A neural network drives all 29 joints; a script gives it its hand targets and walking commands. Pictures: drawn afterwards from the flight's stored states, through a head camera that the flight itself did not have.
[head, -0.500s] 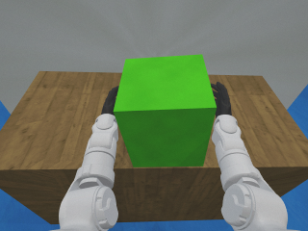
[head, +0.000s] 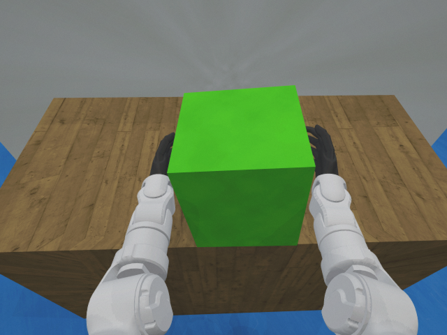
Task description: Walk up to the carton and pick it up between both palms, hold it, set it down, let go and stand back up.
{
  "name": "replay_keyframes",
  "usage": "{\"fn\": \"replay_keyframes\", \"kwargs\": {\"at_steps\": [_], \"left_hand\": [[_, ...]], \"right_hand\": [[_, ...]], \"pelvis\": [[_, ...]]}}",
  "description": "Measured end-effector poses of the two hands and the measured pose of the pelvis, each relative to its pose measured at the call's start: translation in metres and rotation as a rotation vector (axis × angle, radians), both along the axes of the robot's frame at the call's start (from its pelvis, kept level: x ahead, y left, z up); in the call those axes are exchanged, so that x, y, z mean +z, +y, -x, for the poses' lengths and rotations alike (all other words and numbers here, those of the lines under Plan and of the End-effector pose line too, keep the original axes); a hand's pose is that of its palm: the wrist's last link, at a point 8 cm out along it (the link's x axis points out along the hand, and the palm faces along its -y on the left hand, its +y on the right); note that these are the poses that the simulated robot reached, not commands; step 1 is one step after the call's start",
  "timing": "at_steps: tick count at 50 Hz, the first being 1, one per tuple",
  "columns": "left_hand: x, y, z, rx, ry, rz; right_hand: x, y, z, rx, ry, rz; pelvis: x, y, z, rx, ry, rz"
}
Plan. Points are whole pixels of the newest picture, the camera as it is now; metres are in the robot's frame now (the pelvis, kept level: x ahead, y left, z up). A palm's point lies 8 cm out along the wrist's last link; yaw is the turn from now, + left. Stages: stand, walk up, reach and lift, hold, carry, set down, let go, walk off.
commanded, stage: set down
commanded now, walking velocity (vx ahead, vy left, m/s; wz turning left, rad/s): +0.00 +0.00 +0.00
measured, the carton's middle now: (242, 171) +0.43 +0.01 +0.04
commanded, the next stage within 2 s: none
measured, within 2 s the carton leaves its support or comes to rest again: rests again in 1.78 s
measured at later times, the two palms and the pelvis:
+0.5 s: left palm (162, 179) +0.40 +0.16 +0.05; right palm (323, 176) +0.40 -0.14 +0.08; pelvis -0.01 +0.00 +0.00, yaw +0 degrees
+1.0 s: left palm (162, 180) +0.40 +0.16 +0.05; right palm (323, 179) +0.40 -0.14 +0.07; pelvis -0.02 +0.00 +0.00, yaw -1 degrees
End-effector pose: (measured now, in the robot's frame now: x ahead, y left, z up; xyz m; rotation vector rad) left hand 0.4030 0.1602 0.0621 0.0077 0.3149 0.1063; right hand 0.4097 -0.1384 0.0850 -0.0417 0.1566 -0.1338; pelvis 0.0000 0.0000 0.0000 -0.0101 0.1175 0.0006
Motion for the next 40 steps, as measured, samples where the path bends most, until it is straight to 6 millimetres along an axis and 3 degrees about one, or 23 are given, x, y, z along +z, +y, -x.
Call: {"fn": "replay_keyframes", "kwargs": {"at_steps": [6, 40], "left_hand": [[-0.009, 0.003, 0.000, 0.004, 0.005, 0.005], [-0.011, 0.002, 0.007, -0.006, -0.014, 0.020]], "right_hand": [[-0.006, 0.003, -0.002, 0.005, 0.006, 0.010], [-0.008, 0.002, 0.012, -0.015, 0.017, 0.008]], "pelvis": [[0.000, -0.002, -0.003, 0.008, 0.017, 0.000], [-0.001, 0.000, 0.017, -0.005, 0.041, 0.000]]}}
